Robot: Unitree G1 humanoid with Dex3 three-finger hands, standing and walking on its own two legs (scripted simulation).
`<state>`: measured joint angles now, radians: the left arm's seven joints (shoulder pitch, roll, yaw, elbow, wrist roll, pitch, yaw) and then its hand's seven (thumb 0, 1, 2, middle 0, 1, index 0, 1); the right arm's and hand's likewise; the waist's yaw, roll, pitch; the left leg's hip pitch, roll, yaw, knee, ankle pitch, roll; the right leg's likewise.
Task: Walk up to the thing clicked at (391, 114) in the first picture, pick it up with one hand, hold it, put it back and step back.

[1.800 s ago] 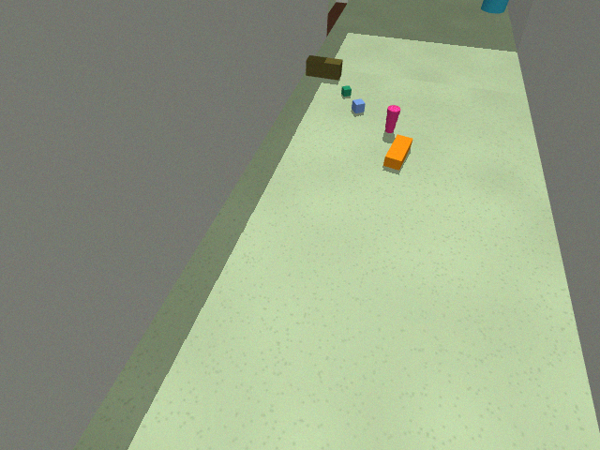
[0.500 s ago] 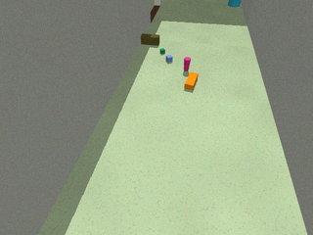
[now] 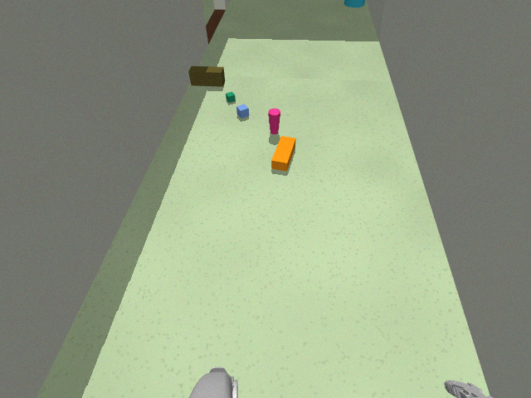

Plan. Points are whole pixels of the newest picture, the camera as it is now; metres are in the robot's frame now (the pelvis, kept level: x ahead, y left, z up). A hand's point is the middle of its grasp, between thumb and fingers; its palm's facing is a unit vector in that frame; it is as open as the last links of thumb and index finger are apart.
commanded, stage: walk up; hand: left
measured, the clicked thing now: (274, 122) +1.70 +0.05 -0.70
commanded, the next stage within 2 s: none
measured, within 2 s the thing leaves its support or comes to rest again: neither
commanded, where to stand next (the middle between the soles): +1.35 -0.11 m, yaw -8 degrees
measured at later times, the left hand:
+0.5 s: hand (172, 228) +0.48 +0.25 -0.11, palm faces -0.19 -0.89 -0.41, open 7.4 cm
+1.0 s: hand (192, 199) +0.59 +0.24 -0.14, palm faces -0.10 -0.92 -0.39, open 7.4 cm
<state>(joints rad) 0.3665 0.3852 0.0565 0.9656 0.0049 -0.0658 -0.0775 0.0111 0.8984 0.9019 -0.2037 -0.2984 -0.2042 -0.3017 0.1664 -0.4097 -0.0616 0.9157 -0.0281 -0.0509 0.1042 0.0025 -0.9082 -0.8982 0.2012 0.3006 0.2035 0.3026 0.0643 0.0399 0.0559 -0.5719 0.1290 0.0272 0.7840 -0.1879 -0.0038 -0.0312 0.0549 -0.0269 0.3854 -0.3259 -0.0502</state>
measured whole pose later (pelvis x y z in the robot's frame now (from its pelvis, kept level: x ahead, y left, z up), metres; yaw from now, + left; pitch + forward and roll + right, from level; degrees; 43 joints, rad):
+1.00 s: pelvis +0.55 -0.05 -0.01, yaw -7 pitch -2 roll -3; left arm 0.38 0.43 0.06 0.91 0.01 -0.10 -0.05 0.01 0.90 0.90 -0.20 -0.30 -0.20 -0.30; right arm 0.22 -0.45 -0.08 0.90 -0.02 -0.04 0.11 0.00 -0.91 -0.90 0.20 0.30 0.20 0.30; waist 0.05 0.05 0.06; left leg -0.51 0.12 0.01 0.62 -0.12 0.01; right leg -0.04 0.01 -0.07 0.44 -0.37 0.00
